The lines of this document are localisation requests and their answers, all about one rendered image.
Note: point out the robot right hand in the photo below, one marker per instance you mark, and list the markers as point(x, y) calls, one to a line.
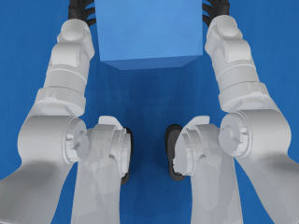
point(217, 8)

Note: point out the right robot foot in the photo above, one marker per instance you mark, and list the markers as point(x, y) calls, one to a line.
point(170, 138)

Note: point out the right robot shin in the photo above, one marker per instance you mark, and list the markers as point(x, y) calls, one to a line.
point(199, 120)

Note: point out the carton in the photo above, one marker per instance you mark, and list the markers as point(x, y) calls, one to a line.
point(149, 34)

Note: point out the right robot upper arm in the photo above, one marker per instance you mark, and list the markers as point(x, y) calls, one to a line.
point(259, 140)

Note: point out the robot left forearm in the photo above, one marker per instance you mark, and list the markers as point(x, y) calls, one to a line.
point(67, 74)

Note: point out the left robot upper arm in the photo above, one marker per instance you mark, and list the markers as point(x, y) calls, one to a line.
point(49, 145)

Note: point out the robot left hand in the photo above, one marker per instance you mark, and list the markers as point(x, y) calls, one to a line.
point(76, 10)

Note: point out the robot right forearm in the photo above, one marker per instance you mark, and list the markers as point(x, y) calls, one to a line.
point(234, 68)

